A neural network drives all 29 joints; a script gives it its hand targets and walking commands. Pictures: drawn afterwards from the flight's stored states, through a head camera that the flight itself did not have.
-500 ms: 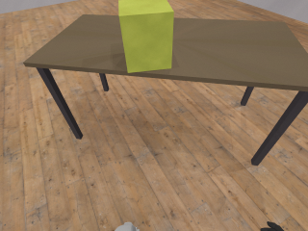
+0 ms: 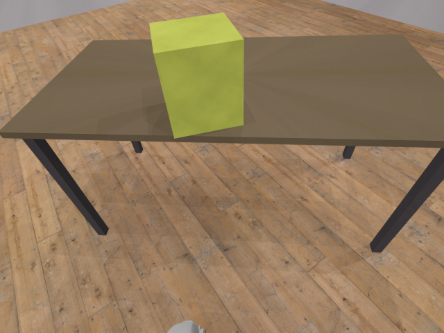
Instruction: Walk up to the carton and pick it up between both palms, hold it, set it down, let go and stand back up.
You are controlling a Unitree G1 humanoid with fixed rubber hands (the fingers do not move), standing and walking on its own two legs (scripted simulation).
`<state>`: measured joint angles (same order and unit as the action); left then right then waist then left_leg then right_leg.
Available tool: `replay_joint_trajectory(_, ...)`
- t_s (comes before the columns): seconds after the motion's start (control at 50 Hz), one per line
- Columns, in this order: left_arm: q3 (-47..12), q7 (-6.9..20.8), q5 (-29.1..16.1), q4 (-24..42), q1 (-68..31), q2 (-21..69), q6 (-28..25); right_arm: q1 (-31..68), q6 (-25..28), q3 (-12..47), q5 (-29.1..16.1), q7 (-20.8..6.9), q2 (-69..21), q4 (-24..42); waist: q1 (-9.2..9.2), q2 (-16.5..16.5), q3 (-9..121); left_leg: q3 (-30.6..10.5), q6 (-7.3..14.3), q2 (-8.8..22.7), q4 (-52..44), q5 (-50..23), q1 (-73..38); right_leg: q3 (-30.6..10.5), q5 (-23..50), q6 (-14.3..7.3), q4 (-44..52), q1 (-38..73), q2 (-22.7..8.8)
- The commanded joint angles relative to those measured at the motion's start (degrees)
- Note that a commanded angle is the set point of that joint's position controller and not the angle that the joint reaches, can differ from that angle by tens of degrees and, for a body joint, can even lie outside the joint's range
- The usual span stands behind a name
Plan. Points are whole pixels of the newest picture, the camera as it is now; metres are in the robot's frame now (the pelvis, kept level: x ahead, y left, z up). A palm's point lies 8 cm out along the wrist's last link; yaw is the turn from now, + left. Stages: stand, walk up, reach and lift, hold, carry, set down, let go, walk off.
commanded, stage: walk up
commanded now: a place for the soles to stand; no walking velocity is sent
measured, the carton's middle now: (198, 76) +0.77 +0.06 +0.10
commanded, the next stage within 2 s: none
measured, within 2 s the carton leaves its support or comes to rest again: neither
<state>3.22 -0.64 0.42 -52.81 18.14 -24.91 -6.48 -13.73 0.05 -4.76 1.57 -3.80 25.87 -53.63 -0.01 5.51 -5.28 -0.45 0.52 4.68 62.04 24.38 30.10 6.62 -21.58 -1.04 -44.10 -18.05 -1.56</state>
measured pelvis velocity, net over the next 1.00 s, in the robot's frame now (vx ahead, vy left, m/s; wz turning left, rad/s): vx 0.11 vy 0.04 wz -0.08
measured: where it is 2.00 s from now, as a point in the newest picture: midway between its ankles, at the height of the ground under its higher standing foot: (211, 321)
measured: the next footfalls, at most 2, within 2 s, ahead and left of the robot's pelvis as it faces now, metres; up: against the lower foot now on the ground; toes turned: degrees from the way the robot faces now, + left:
left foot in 0.12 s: +0.19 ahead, +0.18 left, +0.00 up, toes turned -1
right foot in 0.38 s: +0.19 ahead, -0.08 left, +0.00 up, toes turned -8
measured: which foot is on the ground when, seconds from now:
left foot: up 0.00-0.10, down 0.12-1.00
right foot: down 0.00-0.14, up 0.16-0.36, down 0.38-1.00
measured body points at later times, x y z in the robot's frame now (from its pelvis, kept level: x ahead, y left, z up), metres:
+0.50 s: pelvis +0.11 +0.05 -0.01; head +0.14 +0.05 +0.44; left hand +0.22 +0.37 -0.13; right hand +0.17 -0.27 -0.13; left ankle +0.15 +0.18 -0.71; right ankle +0.15 -0.07 -0.71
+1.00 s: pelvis +0.11 +0.04 +0.00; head +0.14 +0.04 +0.45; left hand +0.26 +0.34 -0.11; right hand +0.18 -0.29 -0.12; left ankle +0.15 +0.18 -0.71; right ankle +0.15 -0.07 -0.71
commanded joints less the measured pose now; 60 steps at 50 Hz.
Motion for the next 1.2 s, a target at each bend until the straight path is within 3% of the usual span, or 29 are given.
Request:
replay_joint_trajectory(0.0,5.7,-0.5,0.4,3.1,2.4,-19.0,-0.8,1.9,1.6,-2.8,-0.7,-0.1,11.0,5.2,1.45,-16.8,0.8,0.7,-0.7,2.5,-8.8,-2.0,4.0,-20.1,-1.9,-11.9,21.6,3.0,-14.9)
replay_joint_trajectory(0.08,2.4,-0.1,0.2,5.0,-4.4,-16.4,0.8,0.2,2.7,-3.0,-0.3,1.0,10.0,2.9,-1.9,-16.7,1.1,9.0,-0.3,-3.2,-20.8,-8.8,-14.5,-12.9,8.2,-8.9,13.7,-10.6,-11.5)
replay_joint_trajectory(0.1,2.4,0.0,0.2,3.9,-2.5,-14.7,1.3,-3.1,2.6,-3.5,-0.4,1.6,10.1,1.2,-2.49,-14.0,3.1,9.2,0.4,-4.9,-21.8,-9.4,-21.7,-9.0,6.3,-7.8,7.5,-14.3,-9.8)
replay_joint_trajectory(0.12,1.2,-0.1,0.1,4.4,-0.4,-12.3,1.7,-6.7,2.9,-4.8,-0.1,2.3,13.3,0.8,-4.66,-2.4,5.2,5.9,1.2,-4.3,-25.7,-3.9,-28.7,-7.0,7.6,-5.8,-4.0,-17.4,-6.3)
replay_joint_trajectory(0.14,0.5,-0.4,-0.7,6.0,-0.6,-9.0,1.5,-11.7,3.4,-5.7,0.0,2.8,19.2,0.5,-6.88,14.0,6.7,-24.9,8.3,13.7,-40.6,12.1,-29.3,-2.9,0.8,-1.3,-23.5,-27.0,1.0)
replay_joint_trajectory(0.16,1.6,-1.4,-0.6,6.2,-3.0,-13.6,1.5,-10.4,3.8,-6.5,-1.7,2.8,22.1,1.8,-7.33,6.8,9.1,-42.0,15.6,23.4,-47.1,8.0,-29.8,-10.3,-10.4,-0.5,-28.8,-28.8,2.3)
replay_joint_trajectory(0.18,1.6,-2.1,-0.1,5.0,-4.0,-15.5,1.7,-7.1,3.8,-6.1,-2.1,2.8,20.2,3.0,-4.65,-0.7,6.9,-37.6,17.4,23.4,-43.5,2.4,-29.9,-12.1,-11.6,-0.6,-29.9,-29.8,-0.8)
replay_joint_trajectory(0.2,2.2,-2.0,-0.5,3.2,-2.1,-15.4,1.6,-4.1,3.6,-5.4,-1.8,3.5,17.8,3.5,-3.92,-0.9,7.4,-30.5,18.3,21.5,-39.6,-0.7,-27.4,-12.4,-10.1,-0.4,-29.7,-28.0,-2.1)
replay_joint_trajectory(0.24,2.0,-1.1,0.3,1.9,-0.7,-13.4,1.8,-0.2,3.9,-4.5,-0.9,4.0,15.9,4.5,-1.23,3.9,3.2,-21.3,15.2,18.7,-38.5,-5.2,-19.3,-9.5,-8.8,0.0,-20.6,-22.7,-5.4)
replay_joint_trajectory(0.34,3.0,-0.1,0.5,-2.4,2.5,-11.2,3.5,7.3,3.3,-2.5,-0.7,4.1,13.5,5.5,1.35,6.2,5.0,-6.0,8.5,12.6,-30.2,-12.3,-3.2,-2.0,2.1,-1.3,-0.2,1.7,-0.6)
replay_joint_trajectory(0.36,3.1,-0.4,0.4,-2.7,3.1,-11.2,3.3,7.8,2.9,-1.8,-1.0,4.0,12.1,5.2,2.74,7.7,7.5,-3.7,7.0,11.0,-26.5,-12.2,-3.7,-3.9,6.0,-2.3,3.2,3.7,-0.4)
replay_joint_trajectory(0.4,3.5,-0.6,0.3,1.0,-4.7,-17.0,2.5,8.0,2.5,-0.7,-2.0,4.6,7.6,5.0,0.74,-10.3,7.8,1.3,1.6,1.1,-14.2,-5.1,-1.7,-26.9,8.0,-9.0,14.4,-1.1,-12.8)
replay_joint_trajectory(0.42,3.1,-0.2,0.0,0.9,-8.3,-16.3,2.8,8.3,2.4,-0.7,-2.8,4.9,8.5,4.1,-0.67,-11.1,5.9,2.1,1.0,-1.4,-13.3,0.8,-6.5,-28.5,10.5,-12.1,14.7,-5.9,-13.3)
replay_joint_trajectory(0.46,1.6,-0.1,-0.5,0.4,-10.6,-13.8,3.4,6.2,2.8,-0.6,-2.2,5.0,9.5,1.4,-1.46,-9.5,10.6,0.7,1.6,-1.1,-20.1,-2.8,-10.8,-22.4,13.9,-9.4,10.6,-4.0,-11.2)
replay_joint_trajectory(0.52,1.6,-0.3,-0.7,-0.8,-11.8,-11.2,5.1,3.3,3.9,-1.4,-1.5,5.0,13.6,-2.4,-1.43,-1.6,10.8,-12.3,7.1,11.8,-32.1,-9.5,-16.9,-8.3,13.9,-1.8,-3.7,-7.5,-3.7)
replay_joint_trajectory(0.56,1.2,-0.4,-0.2,-0.4,-13.4,-10.8,5.2,5.6,4.2,-1.4,-1.5,5.6,14.2,-1.5,-1.26,-0.6,9.3,-13.8,11.9,16.0,-29.4,-30.7,-17.5,-7.1,10.3,-1.0,-4.0,-8.9,-3.0)
replay_joint_trajectory(0.6,1.8,-0.4,-1.0,-2.6,-10.1,-11.0,4.6,8.4,3.9,-1.1,-1.9,6.0,12.8,-1.4,0.96,-0.1,13.0,-5.6,8.1,11.6,-24.6,-32.7,-16.8,-8.6,22.0,-2.8,0.7,-1.7,-5.0)
replay_joint_trajectory(0.64,2.7,-0.3,-0.4,-1.7,-11.3,-13.6,4.3,11.0,3.2,-0.3,-2.5,6.0,10.4,-1.1,1.24,-7.5,14.4,0.6,3.8,5.2,-19.2,-28.9,-9.8,-14.2,32.3,-6.4,2.3,6.4,-7.0)
replay_joint_trajectory(0.7,1.9,-0.4,-0.3,-1.2,-12.9,-14.1,4.7,12.4,1.8,0.0,-2.5,6.1,7.6,-1.4,1.01,-12.2,9.9,3.5,0.7,-2.7,-11.2,2.1,-4.5,-26.3,29.4,-13.8,12.7,4.5,-14.6)
replay_joint_trajectory(0.74,1.9,-0.6,0.4,-0.6,-16.2,-14.2,4.9,9.8,1.9,0.4,-2.1,5.7,7.6,-3.4,-0.83,-13.0,9.8,1.4,1.3,-3.0,-15.8,3.8,-9.0,-25.3,25.1,-13.2,13.0,-0.5,-15.5)
replay_joint_trajectory(0.78,0.9,0.0,0.7,-0.1,-22.1,-11.5,5.7,5.9,2.6,-0.1,-1.3,5.4,9.0,-5.3,-3.53,-13.2,7.0,-3.3,3.0,1.2,-29.5,-6.5,-14.0,-13.3,13.1,-4.8,7.8,-6.6,-7.7)
replay_joint_trajectory(0.82,1.0,0.1,-0.2,-1.8,-19.0,-10.0,6.5,9.9,3.4,-0.9,-0.5,5.3,14.7,-4.9,-0.49,1.5,10.2,-15.1,8.4,12.1,-35.9,-6.3,-13.9,-7.0,1.6,-1.1,-0.4,-6.1,-2.3)
replay_joint_trajectory(0.86,1.7,0.5,-0.2,-3.5,-18.3,-10.4,6.5,12.4,3.4,-0.7,-0.4,5.8,15.7,-4.6,0.89,0.7,5.5,-17.3,12.1,15.0,-35.7,-13.3,-8.3,-7.4,-2.9,-0.6,-2.5,-2.8,-1.5)
replay_joint_trajectory(0.92,2.4,1.1,0.7,-3.3,-17.4,-11.2,5.7,15.0,3.0,0.4,-1.3,5.6,10.8,-3.1,1.09,-3.6,6.4,-4.7,4.0,5.2,-29.4,-9.1,-5.5,-13.2,10.3,-3.7,10.7,3.5,-4.8)
replay_joint_trajectory(0.96,2.3,1.3,0.3,-2.8,-19.2,-12.4,5.3,13.6,2.3,1.1,-1.4,5.4,8.0,-3.6,-0.1,-10.6,8.6,-0.1,1.1,-0.5,-24.5,-2.6,-10.8,-21.1,5.0,-7.6,17.8,0.2,-11.2)
replay_joint_trajectory(1.0,2.0,1.0,0.3,-2.6,-20.2,-12.4,5.3,12.8,2.1,1.2,-1.5,4.9,7.7,-4.7,-0.76,-7.7,8.4,0.3,0.7,-2.1,-24.2,-1.7,-12.7,-23.4,2.9,-7.1,20.7,-1.9,-12.3)
replay_joint_trajectory(1.08,1.5,1.1,0.2,-3.0,-21.3,-10.5,6.0,9.5,2.2,0.9,-1.1,4.7,9.9,-5.5,-1.18,-11.1,8.8,-3.5,2.6,1.3,-31.4,-4.2,-14.7,-13.7,-0.1,-2.7,19.3,-0.5,-6.6)
replay_joint_trajectory(1.16,1.1,1.3,-0.1,-4.7,-19.2,-9.3,5.9,10.8,2.5,1.1,-0.8,5.0,10.0,-6.4,-0.11,-5.6,8.1,-4.4,2.5,3.2,-35.7,-9.7,-14.3,-13.1,6.6,-2.5,17.9,2.8,-5.9)
replay_joint_trajectory(1.18,3.1,2.3,0.0,-3.1,-10.4,-14.3,4.2,6.5,2.6,-1.6,0.2,3.0,13.5,-2.1,1.04,-1.9,15.6,-4.4,4.9,0.9,-33.5,15.8,-15.3,-15.1,-18.7,-4.3,18.2,5.5,-7.2)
